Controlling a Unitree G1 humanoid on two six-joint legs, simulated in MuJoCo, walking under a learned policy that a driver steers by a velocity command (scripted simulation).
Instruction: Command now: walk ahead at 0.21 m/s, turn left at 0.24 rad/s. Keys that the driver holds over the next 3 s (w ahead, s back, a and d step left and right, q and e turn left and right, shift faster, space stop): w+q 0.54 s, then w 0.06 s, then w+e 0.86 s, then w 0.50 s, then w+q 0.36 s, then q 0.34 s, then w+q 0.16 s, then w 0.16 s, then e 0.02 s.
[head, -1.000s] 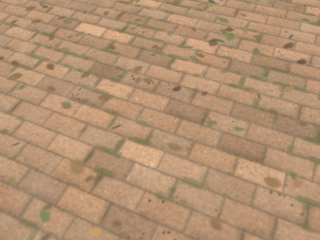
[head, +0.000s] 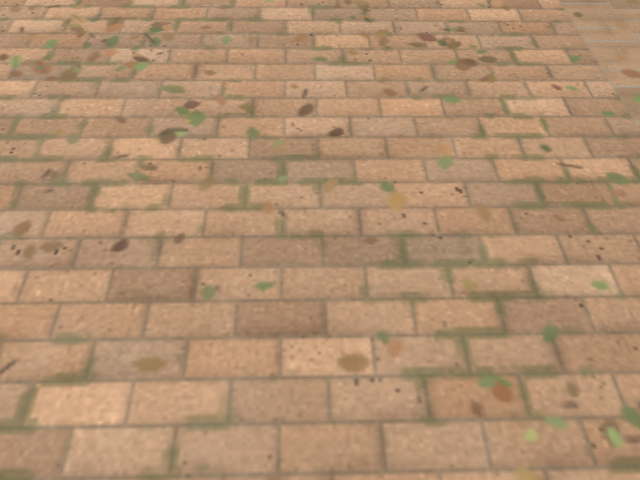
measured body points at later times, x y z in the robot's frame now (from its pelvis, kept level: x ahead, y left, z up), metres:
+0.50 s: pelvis +0.18 +0.07 -0.02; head +0.22 +0.09 +0.43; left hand +0.07 +0.35 -0.14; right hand +0.49 -0.07 -0.08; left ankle +0.28 +0.20 -0.73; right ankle +0.01 -0.11 -0.73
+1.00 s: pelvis +0.45 +0.18 +0.00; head +0.47 +0.19 +0.45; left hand +0.56 +0.46 -0.10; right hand +0.57 -0.08 -0.11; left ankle +0.28 +0.21 -0.73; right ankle +0.66 +0.10 -0.70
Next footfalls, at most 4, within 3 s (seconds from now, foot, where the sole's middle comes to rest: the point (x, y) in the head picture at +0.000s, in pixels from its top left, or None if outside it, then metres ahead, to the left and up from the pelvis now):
0.50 left None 0.32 0.22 -0.77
1.08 right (263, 405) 0.69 0.13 -0.77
1.52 left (169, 314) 0.94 0.38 -0.77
2.02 right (285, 246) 1.16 0.10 -0.77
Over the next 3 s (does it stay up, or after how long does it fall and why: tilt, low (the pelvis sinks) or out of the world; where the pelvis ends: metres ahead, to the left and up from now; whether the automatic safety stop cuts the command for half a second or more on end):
stays up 1.42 0.23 0.00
